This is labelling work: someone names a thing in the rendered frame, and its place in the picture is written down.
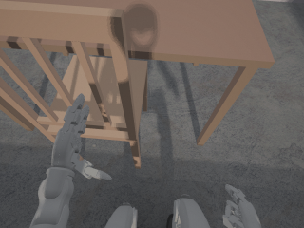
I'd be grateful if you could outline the left robot hand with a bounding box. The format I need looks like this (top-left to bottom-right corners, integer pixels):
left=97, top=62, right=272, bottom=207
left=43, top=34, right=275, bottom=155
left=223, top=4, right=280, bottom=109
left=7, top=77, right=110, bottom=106
left=51, top=93, right=112, bottom=181

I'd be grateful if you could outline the right robot thigh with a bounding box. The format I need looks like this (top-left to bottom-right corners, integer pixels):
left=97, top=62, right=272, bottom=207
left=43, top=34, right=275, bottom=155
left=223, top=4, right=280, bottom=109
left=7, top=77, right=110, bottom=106
left=173, top=198, right=210, bottom=228

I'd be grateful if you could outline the robot thigh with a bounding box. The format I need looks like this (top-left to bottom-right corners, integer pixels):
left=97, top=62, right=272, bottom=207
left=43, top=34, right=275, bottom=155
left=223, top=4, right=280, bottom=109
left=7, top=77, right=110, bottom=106
left=173, top=198, right=210, bottom=228
left=105, top=205, right=138, bottom=228

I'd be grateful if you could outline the left robot thigh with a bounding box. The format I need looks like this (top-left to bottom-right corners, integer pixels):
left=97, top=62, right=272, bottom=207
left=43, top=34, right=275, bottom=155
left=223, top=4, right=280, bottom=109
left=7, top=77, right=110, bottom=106
left=105, top=205, right=138, bottom=228

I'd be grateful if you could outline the table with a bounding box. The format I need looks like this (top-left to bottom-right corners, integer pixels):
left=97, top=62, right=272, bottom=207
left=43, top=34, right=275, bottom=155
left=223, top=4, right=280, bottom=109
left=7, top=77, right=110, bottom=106
left=0, top=0, right=275, bottom=146

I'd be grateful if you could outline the right robot hand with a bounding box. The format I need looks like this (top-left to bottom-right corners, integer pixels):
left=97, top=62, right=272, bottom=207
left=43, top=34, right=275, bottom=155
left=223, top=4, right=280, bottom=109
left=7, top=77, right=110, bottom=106
left=222, top=184, right=262, bottom=228

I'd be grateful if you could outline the chair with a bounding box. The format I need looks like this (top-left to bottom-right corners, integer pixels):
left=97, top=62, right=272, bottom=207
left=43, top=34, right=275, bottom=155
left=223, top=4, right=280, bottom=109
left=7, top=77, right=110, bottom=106
left=0, top=0, right=148, bottom=169

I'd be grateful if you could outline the robot left forearm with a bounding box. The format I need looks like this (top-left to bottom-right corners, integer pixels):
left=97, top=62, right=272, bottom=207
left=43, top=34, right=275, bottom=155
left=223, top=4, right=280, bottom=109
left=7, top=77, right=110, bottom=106
left=29, top=167, right=75, bottom=228

